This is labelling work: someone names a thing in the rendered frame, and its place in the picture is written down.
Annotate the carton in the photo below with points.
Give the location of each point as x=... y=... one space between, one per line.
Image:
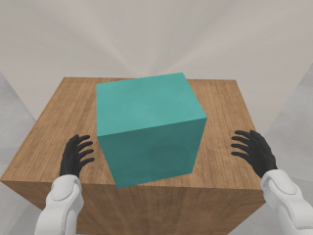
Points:
x=149 y=128

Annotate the robot left hand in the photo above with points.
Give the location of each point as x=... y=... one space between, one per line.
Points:
x=71 y=164

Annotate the robot right forearm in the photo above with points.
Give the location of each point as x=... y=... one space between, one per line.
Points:
x=293 y=213

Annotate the robot left forearm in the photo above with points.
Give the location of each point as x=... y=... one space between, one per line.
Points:
x=63 y=204

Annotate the robot right hand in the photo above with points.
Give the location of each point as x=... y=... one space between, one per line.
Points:
x=258 y=153

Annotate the pedestal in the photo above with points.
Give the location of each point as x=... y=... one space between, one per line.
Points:
x=221 y=192

